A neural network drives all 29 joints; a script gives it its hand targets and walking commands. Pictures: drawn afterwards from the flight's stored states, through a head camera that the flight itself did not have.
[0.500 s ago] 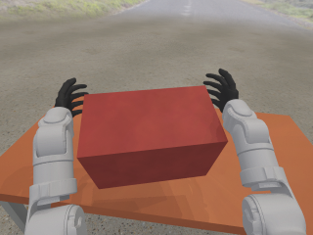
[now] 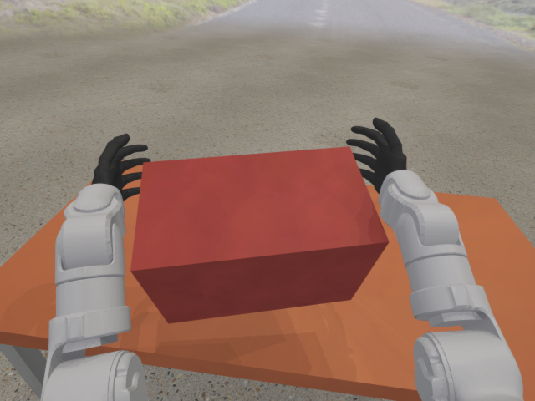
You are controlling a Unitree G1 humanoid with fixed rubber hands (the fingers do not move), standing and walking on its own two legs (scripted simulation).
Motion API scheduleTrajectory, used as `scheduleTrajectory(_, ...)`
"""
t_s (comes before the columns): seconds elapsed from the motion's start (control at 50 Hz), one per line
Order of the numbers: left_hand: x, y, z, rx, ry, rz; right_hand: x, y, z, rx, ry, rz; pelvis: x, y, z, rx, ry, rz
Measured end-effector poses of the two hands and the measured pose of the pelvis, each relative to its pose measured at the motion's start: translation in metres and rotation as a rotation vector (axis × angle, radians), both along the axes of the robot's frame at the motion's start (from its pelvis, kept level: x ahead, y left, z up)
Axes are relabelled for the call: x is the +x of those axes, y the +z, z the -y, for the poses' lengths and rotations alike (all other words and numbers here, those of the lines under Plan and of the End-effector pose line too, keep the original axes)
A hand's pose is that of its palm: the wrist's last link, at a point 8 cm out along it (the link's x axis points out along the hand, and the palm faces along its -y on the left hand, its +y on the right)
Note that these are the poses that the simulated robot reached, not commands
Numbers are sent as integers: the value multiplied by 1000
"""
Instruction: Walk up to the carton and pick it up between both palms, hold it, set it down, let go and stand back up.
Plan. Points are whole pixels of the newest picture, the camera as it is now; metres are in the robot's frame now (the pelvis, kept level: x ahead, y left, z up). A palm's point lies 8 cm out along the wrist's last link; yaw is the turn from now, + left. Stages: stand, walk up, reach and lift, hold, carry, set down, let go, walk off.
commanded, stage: hold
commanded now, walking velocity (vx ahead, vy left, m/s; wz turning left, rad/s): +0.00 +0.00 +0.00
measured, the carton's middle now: (256, 237) +0.35 -0.01 +0.14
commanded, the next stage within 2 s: none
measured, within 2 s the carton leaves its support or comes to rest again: neither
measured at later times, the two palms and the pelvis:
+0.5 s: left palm (110, 189) +0.36 +0.19 +0.23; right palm (390, 173) +0.35 -0.20 +0.25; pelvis +0.00 +0.00 +0.00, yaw +0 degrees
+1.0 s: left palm (110, 190) +0.36 +0.19 +0.23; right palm (389, 174) +0.35 -0.20 +0.25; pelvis +0.00 +0.00 +0.00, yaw +1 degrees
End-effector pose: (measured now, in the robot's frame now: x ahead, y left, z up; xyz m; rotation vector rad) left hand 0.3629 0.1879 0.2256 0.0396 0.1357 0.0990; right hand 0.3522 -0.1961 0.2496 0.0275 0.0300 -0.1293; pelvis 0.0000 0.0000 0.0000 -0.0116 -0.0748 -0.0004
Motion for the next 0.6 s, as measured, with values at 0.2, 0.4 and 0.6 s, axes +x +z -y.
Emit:
scheduleTrajectory(0.2,-2,0,1,-2,-7,4,-4,-1,1,-1,-4,3,-1,0,-1,0,0,5)
scheduleTrajectory(0.4,-3,2,0,-4,-2,-2,-4,0,0,2,-4,-3,-4,0,-1,1,1,5)
scheduleTrajectory(0.6,0,4,3,0,-12,0,-1,3,3,-4,-10,-4,-4,0,0,1,1,-2)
